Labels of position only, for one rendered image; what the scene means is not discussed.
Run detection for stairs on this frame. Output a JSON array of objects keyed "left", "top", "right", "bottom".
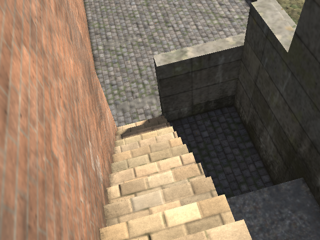
[{"left": 99, "top": 115, "right": 252, "bottom": 240}]

